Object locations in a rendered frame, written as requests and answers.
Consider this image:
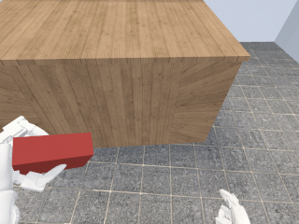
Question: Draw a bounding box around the table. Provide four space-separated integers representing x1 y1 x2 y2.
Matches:
0 0 250 148

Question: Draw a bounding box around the sponge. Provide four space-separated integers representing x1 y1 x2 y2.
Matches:
11 133 94 175

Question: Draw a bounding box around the robot left hand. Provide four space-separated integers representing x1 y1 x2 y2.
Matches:
0 116 66 192

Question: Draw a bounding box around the robot left forearm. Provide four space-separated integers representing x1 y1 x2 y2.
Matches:
0 189 21 224

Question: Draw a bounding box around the robot right hand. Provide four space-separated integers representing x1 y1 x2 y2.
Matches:
215 189 250 224

